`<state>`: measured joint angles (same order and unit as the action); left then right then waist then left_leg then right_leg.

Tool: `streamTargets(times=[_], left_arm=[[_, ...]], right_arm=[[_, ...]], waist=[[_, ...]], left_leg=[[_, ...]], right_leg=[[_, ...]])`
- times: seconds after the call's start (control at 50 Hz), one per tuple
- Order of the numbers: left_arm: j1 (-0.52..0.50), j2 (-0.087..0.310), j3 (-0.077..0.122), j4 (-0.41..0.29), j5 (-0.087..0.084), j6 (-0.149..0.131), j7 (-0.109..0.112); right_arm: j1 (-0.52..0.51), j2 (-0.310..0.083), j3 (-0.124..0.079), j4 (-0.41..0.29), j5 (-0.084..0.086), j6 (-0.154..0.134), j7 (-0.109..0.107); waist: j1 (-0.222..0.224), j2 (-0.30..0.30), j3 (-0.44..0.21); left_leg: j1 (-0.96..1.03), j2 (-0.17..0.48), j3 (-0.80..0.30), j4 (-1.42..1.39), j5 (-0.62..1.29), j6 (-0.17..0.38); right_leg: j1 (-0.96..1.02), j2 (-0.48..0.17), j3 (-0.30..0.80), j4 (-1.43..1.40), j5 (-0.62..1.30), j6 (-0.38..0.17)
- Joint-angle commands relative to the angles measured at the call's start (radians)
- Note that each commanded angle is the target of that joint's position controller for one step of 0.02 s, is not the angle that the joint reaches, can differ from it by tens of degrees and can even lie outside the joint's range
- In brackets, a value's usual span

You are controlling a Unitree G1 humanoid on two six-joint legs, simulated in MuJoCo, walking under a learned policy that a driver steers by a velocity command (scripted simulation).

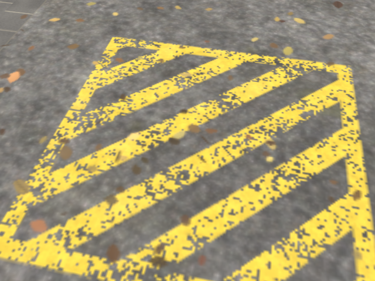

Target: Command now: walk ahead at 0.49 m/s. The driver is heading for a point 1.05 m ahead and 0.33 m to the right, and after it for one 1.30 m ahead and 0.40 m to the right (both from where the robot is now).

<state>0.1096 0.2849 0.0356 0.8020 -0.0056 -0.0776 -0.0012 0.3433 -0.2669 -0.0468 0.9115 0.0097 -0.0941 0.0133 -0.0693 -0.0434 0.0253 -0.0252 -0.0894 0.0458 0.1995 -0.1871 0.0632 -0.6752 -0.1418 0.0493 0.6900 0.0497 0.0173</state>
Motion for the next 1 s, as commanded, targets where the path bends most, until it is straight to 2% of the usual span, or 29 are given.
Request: streamTargets(times=[0.02,0.08,0.12,0.14,0.16,0.18,0.2,0.22,0.24,0.26,0.28,0.3,0.34,0.38,0.42,0.5,0.6,0.66,0.68,0.7,0.72,0.74,0.76,0.78,0.8,0.82,0.86,0.9,1.0], left_arm=[[-0.101,0.043,0.000,-0.083,-0.009,-0.017,-0.015],[-0.140,0.070,0.006,-0.116,-0.010,-0.022,-0.032],[-0.082,0.098,0.017,-0.110,-0.011,-0.026,-0.038],[0.026,0.126,0.034,-0.080,-0.010,-0.027,-0.035],[0.196,0.181,0.060,-0.033,-0.006,-0.026,-0.027],[0.329,0.290,0.085,-0.013,0.015,-0.021,-0.020],[0.365,0.250,0.077,0.004,0.002,-0.014,-0.025],[0.305,0.176,0.053,-0.008,-0.004,-0.014,-0.026],[0.229,0.144,0.043,-0.026,0.001,-0.014,-0.023],[0.163,0.123,0.035,-0.034,0.007,-0.016,-0.024],[0.125,0.094,0.027,-0.040,0.013,-0.021,-0.026],[0.110,0.089,0.026,-0.039,0.017,-0.024,-0.028],[0.119,0.099,0.030,-0.025,0.010,-0.035,-0.030],[0.142,0.121,0.038,-0.007,0.009,-0.037,-0.024],[0.169,0.130,0.040,0.011,0.006,-0.031,-0.014],[0.228,0.148,0.044,0.044,-0.003,-0.021,-0.001],[0.295,0.158,0.051,0.095,-0.013,0.004,0.006],[0.279,0.174,0.059,0.100,-0.017,0.019,0.012],[0.257,0.173,0.057,0.095,-0.015,0.025,0.013],[0.254,0.142,0.043,0.080,-0.005,0.026,0.014],[0.336,0.044,0.012,0.049,0.008,0.012,0.008],[0.377,0.016,0.003,0.066,-0.012,-0.006,0.006],[0.302,0.129,0.034,0.055,-0.041,-0.016,0.004],[0.234,0.142,0.040,0.034,-0.049,-0.019,0.007],[0.203,0.129,0.042,0.029,-0.040,-0.013,0.012],[0.209,0.117,0.051,0.034,-0.030,0.000,0.017],[0.246,0.066,0.047,0.041,-0.029,0.027,0.015],[0.222,0.050,0.049,0.018,-0.026,0.045,0.016],[0.101,0.032,0.044,-0.036,-0.017,0.038,-0.005]], right_arm=[[0.015,-0.176,-0.035,-0.032,0.012,-0.004,-0.009],[0.038,-0.184,-0.040,-0.009,0.014,0.017,-0.014],[0.022,-0.197,-0.044,-0.008,0.012,0.031,-0.017],[0.001,-0.195,-0.041,-0.011,0.009,0.038,-0.018],[0.007,-0.163,-0.027,-0.022,-0.002,0.041,-0.020],[0.101,-0.065,0.006,-0.054,-0.016,0.026,-0.014],[0.133,-0.036,0.018,-0.033,-0.002,0.004,-0.008],[0.052,-0.155,-0.011,-0.047,0.025,-0.014,-0.001],[-0.032,-0.166,-0.014,-0.071,0.039,-0.023,0.000],[-0.072,-0.153,-0.013,-0.077,0.027,-0.022,-0.004],[-0.076,-0.147,-0.020,-0.074,0.012,-0.013,-0.008],[-0.056,-0.127,-0.018,-0.067,0.007,-0.002,-0.009],[-0.038,-0.089,-0.012,-0.060,0.002,0.019,-0.011],[-0.094,-0.087,-0.011,-0.082,-0.005,0.027,-0.015],[-0.164,-0.080,-0.009,-0.104,-0.009,0.024,-0.013],[-0.303,-0.056,0.002,-0.140,-0.003,0.010,0.000],[-0.412,-0.072,0.003,-0.188,0.007,-0.003,0.026],[-0.348,-0.114,-0.014,-0.182,0.004,-0.013,0.031],[-0.235,-0.144,-0.033,-0.149,0.003,-0.016,0.026],[-0.061,-0.200,-0.058,-0.102,-0.005,-0.017,0.015],[0.077,-0.301,-0.083,-0.081,-0.025,-0.012,0.004],[0.099,-0.254,-0.071,-0.070,-0.014,-0.003,0.006],[0.036,-0.182,-0.049,-0.080,-0.006,-0.003,0.004],[-0.037,-0.145,-0.039,-0.091,-0.005,-0.005,0.001],[-0.104,-0.112,-0.029,-0.092,-0.008,-0.009,0.003],[-0.148,-0.083,-0.022,-0.093,-0.014,-0.017,0.005],[-0.180,-0.078,-0.025,-0.082,-0.024,-0.027,0.007],[-0.183,-0.101,-0.033,-0.068,-0.027,-0.035,0.002],[-0.155,-0.139,-0.044,-0.046,-0.026,-0.024,-0.021]], waist=[[-0.006,0.077,0.055],[0.003,0.086,0.049],[0.047,0.111,0.010],[0.111,0.108,-0.054],[0.178,0.082,-0.178],[0.169,-0.114,-0.351],[0.168,-0.250,-0.434],[0.178,-0.144,-0.297],[0.158,-0.089,-0.182],[0.129,-0.024,-0.101],[0.099,-0.024,-0.065],[0.076,-0.037,-0.057],[0.055,-0.030,-0.048],[0.059,-0.012,-0.018],[0.075,-0.007,0.000],[0.123,-0.010,0.032],[0.141,-0.013,0.059],[0.082,-0.035,0.016],[0.017,-0.033,-0.050],[-0.053,-0.009,-0.179],[-0.050,0.180,-0.350],[-0.045,0.321,-0.443],[-0.052,0.219,-0.287],[-0.028,0.181,-0.173],[0.003,0.134,-0.094],[0.035,0.151,-0.055],[0.071,0.158,-0.030],[0.084,0.131,-0.003],[0.056,0.092,0.031]], left_leg=[[-0.086,0.277,-0.122,-0.082,0.155,0.149],[0.046,0.335,-0.146,-0.010,0.212,0.128],[0.092,0.343,-0.146,0.075,0.369,0.105],[0.079,0.307,-0.113,0.208,0.523,0.084],[-0.020,0.250,-0.071,0.426,0.517,0.054],[-0.373,0.125,-0.011,0.816,0.180,-0.012],[-0.607,0.017,-0.100,1.032,-0.376,-0.039],[-0.714,0.085,-0.168,1.118,-0.360,-0.020],[-0.732,0.138,-0.140,1.100,-0.270,-0.006],[-0.702,0.181,-0.117,1.034,-0.188,-0.010],[-0.650,0.213,-0.122,0.969,-0.132,-0.015],[-0.595,0.224,-0.121,0.943,-0.097,-0.023],[-0.571,0.230,-0.109,0.897,-0.061,-0.042],[-0.625,0.235,-0.105,0.806,0.012,-0.062],[-0.656,0.233,-0.099,0.680,0.119,-0.075],[-0.599,0.192,-0.058,0.439,0.292,-0.074],[-0.634,0.171,-0.069,0.321,0.232,-0.036],[-0.493,0.131,-0.053,0.280,0.123,-0.004],[-0.327,0.103,-0.026,0.251,0.128,0.016],[-0.045,0.153,-0.068,0.294,0.156,0.053],[0.366,0.412,-0.416,0.301,0.096,0.168],[0.461,0.522,-0.738,0.151,-0.062,0.247],[0.333,0.487,-0.634,0.111,-0.152,0.194],[0.195,0.454,-0.490,0.085,-0.140,0.153],[0.058,0.414,-0.388,0.040,-0.080,0.131],[-0.031,0.378,-0.299,0.003,-0.024,0.111],[-0.130,0.353,-0.193,-0.050,0.060,0.110],[-0.154,0.352,-0.110,-0.077,0.146,0.122],[-0.103,0.324,0.051,-0.093,0.242,0.108]], right_leg=[[0.083,0.038,-0.032,-0.111,0.073,-0.004],[0.059,0.051,-0.018,-0.170,-0.031,-0.041],[0.152,0.080,-0.041,-0.191,-0.116,-0.071],[0.302,0.112,-0.073,-0.218,-0.123,-0.096],[0.560,0.086,-0.050,-0.192,-0.101,-0.135],[0.961,-0.168,0.325,-0.185,-0.150,-0.267],[1.090,-0.268,0.685,-0.359,-0.311,-0.361],[0.997,-0.236,0.600,-0.389,-0.398,-0.310],[0.859,-0.197,0.452,-0.405,-0.352,-0.273],[0.720,-0.155,0.347,-0.438,-0.254,-0.256],[0.631,-0.118,0.274,-0.469,-0.177,-0.240],[0.575,-0.098,0.233,-0.499,-0.136,-0.238],[0.527,-0.085,0.169,-0.538,-0.047,-0.254],[0.526,-0.082,0.123,-0.565,0.007,-0.263],[0.544,-0.066,0.078,-0.578,0.020,-0.251],[0.554,-0.035,0.009,-0.593,-0.026,-0.219],[0.723,-0.108,0.026,-0.528,0.017,-0.207],[0.760,-0.119,0.061,-0.414,0.209,-0.184],[0.731,-0.081,0.039,-0.289,0.334,-0.164],[0.603,-0.024,0.008,-0.076,0.275,-0.134],[0.239,0.110,-0.057,0.304,-0.101,-0.066],[0.036,0.196,0.036,0.523,-0.640,-0.043],[-0.051,0.133,0.098,0.606,-0.606,-0.054],[-0.067,0.079,0.067,0.592,-0.515,-0.062],[-0.032,0.044,0.054,0.540,-0.437,-0.057],[0.018,0.013,0.061,0.490,-0.379,-0.055],[0.093,-0.005,0.056,0.467,-0.325,-0.046],[0.058,-0.012,0.058,0.435,-0.266,-0.036],[0.015,0.000,0.020,0.163,-0.032,-0.025]])
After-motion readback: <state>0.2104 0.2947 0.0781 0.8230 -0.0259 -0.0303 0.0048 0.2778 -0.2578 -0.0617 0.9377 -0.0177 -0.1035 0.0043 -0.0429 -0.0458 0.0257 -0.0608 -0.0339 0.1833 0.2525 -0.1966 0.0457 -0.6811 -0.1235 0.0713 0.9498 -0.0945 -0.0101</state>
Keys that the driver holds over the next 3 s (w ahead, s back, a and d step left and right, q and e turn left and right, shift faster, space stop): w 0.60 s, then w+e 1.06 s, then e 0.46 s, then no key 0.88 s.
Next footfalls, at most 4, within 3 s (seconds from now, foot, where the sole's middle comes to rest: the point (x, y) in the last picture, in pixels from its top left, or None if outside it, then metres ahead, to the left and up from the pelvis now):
0.16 right None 0.28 -0.15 -0.78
0.70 left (160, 258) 0.58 0.09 -0.78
1.24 right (228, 195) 0.82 -0.19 -0.78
1.72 left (204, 133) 1.17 -0.13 -0.78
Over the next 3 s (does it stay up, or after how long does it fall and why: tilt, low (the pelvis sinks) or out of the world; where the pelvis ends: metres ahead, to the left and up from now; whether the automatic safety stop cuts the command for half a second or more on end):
stays up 1.09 -0.24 -0.01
